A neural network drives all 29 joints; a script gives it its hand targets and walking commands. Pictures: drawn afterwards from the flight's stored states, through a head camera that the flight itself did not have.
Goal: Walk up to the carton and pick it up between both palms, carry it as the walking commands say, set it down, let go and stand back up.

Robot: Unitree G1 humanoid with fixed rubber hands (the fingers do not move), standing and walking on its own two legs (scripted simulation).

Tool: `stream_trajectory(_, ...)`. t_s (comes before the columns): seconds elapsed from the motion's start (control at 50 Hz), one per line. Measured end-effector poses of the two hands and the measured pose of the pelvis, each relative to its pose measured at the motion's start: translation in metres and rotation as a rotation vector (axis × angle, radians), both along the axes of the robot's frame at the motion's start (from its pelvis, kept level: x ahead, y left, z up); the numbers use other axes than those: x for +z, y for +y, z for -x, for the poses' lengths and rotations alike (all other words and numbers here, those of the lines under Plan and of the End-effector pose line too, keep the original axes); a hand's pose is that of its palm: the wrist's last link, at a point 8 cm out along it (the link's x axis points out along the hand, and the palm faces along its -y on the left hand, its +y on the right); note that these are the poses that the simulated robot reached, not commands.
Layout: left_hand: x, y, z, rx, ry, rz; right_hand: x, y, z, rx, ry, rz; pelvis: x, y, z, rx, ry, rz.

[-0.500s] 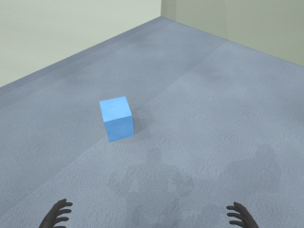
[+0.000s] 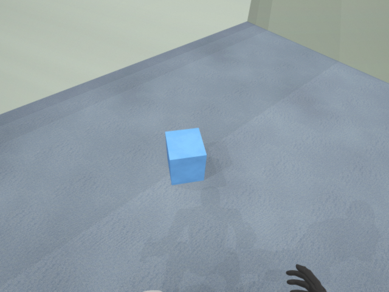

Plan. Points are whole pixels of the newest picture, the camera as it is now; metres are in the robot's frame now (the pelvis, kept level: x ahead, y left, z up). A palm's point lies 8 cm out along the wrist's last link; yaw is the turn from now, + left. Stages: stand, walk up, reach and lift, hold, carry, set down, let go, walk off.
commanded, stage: walk up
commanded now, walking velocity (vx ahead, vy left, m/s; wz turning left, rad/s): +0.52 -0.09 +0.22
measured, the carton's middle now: (185, 156) +0.93 +0.06 -0.63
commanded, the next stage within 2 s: none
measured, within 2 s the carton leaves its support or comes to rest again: neither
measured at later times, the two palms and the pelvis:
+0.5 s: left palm (98, 185) +0.40 +0.28 -0.10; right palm (309, 275) +0.18 -0.24 -0.09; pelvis +0.23 +0.03 +0.01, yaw +4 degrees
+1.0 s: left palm (102, 177) +0.43 +0.28 -0.12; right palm (267, 145) +0.58 -0.23 -0.12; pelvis +0.45 +0.01 +0.00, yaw +8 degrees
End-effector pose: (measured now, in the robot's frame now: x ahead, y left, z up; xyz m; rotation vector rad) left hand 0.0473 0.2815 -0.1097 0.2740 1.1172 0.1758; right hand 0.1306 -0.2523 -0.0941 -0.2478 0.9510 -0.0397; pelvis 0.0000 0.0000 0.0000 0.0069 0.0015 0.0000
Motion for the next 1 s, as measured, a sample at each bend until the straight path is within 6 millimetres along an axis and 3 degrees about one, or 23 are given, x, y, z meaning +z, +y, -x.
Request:
stream_trajectory(0.06, -0.019, 0.018, -0.038, -0.037, 0.007, 0.032, -0.011, 0.015, 0.002, -0.061, 0.041, 0.045, -0.011, 0.022, -0.021, -0.013, 0.019, 0.041)
stream_trajectory(0.16, -0.004, 0.023, -0.122, -0.106, -0.037, 0.080, 0.009, 0.021, 0.027, -0.159, 0.184, 0.103, 0.012, 0.040, -0.063, -0.006, 0.052, 0.072)
stream_trajectory(0.26, 0.003, 0.023, -0.199, -0.136, -0.104, 0.112, 0.019, 0.026, 0.036, -0.215, 0.293, 0.143, 0.018, 0.047, -0.107, 0.026, 0.054, 0.093)
stream_trajectory(0.32, 0.006, 0.021, -0.241, -0.132, -0.142, 0.124, 0.020, 0.026, 0.030, -0.224, 0.356, 0.157, 0.018, 0.047, -0.135, 0.046, 0.054, 0.096)
stream_trajectory(0.4, 0.009, 0.015, -0.289, -0.121, -0.173, 0.132, 0.017, 0.021, 0.003, -0.218, 0.404, 0.164, 0.016, 0.042, -0.174, 0.068, 0.056, 0.090)
stream_trajectory(0.52, 0.004, -0.004, -0.362, -0.119, -0.182, 0.119, -0.002, 0.005, -0.066, -0.210, 0.414, 0.150, 0.004, 0.025, -0.243, 0.076, 0.063, 0.060)
stream_trajectory(0.6, -0.003, -0.014, -0.399, -0.074, -0.183, 0.077, -0.024, -0.012, -0.135, -0.171, 0.387, 0.131, -0.009, 0.007, -0.295, 0.089, 0.045, 0.034)
stream_trajectory(0.72, 0.001, -0.012, -0.369, 0.051, -0.024, 0.027, -0.019, -0.015, -0.270, -0.046, 0.245, 0.084, 0.006, -0.006, -0.345, 0.111, 0.017, 0.013)
stream_trajectory(0.82, 0.005, -0.011, -0.347, 0.146, 0.073, 0.010, -0.016, -0.001, -0.361, 0.046, 0.164, 0.042, 0.011, -0.007, -0.382, 0.124, -0.008, -0.006)
stream_trajectory(0.9, 0.003, -0.009, -0.352, 0.178, 0.111, 0.012, -0.017, 0.011, -0.411, 0.074, 0.135, 0.028, 0.010, -0.001, -0.412, 0.130, -0.013, -0.012)
stream_trajectory(1.0, -0.007, 0.003, -0.382, 0.185, 0.139, 0.024, -0.022, 0.024, -0.451, 0.077, 0.147, 0.040, 0.004, 0.013, -0.451, 0.134, 0.005, -0.002)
